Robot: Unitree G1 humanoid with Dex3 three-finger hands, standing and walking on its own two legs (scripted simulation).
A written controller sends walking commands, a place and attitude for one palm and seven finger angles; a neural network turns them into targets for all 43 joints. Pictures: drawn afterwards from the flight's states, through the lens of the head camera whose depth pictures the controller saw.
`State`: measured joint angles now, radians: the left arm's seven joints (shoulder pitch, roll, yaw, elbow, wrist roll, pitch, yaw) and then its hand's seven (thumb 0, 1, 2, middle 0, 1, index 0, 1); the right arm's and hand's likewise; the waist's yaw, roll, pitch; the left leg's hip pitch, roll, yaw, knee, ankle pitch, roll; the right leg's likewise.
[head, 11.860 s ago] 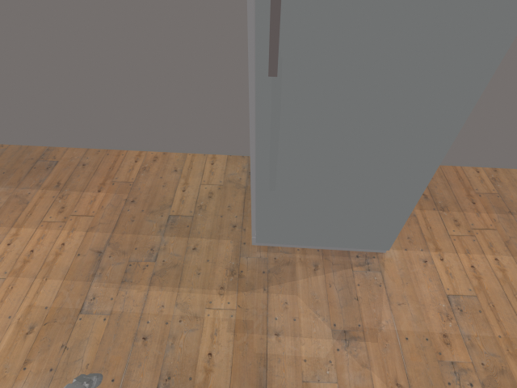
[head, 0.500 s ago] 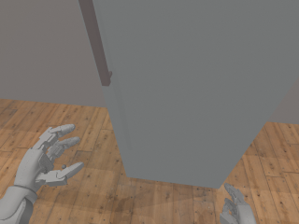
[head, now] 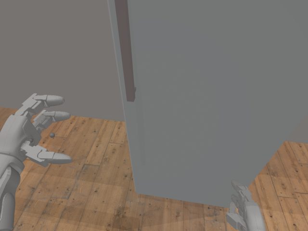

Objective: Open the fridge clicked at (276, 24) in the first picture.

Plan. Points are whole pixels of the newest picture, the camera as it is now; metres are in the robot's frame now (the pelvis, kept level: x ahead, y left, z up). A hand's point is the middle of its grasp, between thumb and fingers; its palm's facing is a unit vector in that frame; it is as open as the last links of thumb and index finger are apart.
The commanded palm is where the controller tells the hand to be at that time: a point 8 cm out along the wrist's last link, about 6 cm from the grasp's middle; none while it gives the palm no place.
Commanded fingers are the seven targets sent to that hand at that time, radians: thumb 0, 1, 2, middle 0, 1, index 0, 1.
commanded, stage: raise the hand to about handle height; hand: left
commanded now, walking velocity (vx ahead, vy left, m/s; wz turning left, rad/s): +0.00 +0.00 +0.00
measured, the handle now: (128, 45) +0.47 +0.13 +0.28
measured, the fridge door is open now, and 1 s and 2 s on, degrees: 0 0 0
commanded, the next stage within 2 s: move the hooked fingers beside the handle in 0.90 s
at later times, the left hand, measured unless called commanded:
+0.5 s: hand (19, 92) +0.27 +0.29 +0.27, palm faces +0.07 -0.98 -0.17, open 14.0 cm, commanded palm +0.22 +0.32 +0.27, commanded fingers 0.00 -0.50 0.30 -0.30 -1.20 -0.30 -1.20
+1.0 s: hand (46, 94) +0.28 +0.25 +0.25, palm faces +0.05 -0.99 -0.16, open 14.0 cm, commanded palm +0.24 +0.29 +0.27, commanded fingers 0.00 -0.50 0.30 -0.30 -1.20 -0.30 -1.20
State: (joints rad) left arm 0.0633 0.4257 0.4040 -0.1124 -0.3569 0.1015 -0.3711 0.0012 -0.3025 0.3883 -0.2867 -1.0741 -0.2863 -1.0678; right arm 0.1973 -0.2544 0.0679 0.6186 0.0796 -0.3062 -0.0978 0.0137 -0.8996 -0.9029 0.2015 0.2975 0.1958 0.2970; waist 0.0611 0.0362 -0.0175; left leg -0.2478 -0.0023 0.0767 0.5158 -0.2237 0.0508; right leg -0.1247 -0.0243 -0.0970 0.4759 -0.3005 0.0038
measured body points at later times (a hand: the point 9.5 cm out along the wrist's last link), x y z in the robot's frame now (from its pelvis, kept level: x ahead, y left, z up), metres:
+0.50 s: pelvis -0.01 +0.00 +0.00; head -0.05 -0.03 +0.45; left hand +0.26 +0.34 +0.28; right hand +0.20 -0.21 -0.06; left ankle +0.04 +0.08 -0.74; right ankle -0.03 -0.12 -0.74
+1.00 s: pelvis +0.00 -0.03 +0.00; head -0.03 -0.06 +0.45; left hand +0.28 +0.31 +0.26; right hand +0.22 -0.25 -0.06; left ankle +0.04 +0.08 -0.74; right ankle -0.03 -0.12 -0.74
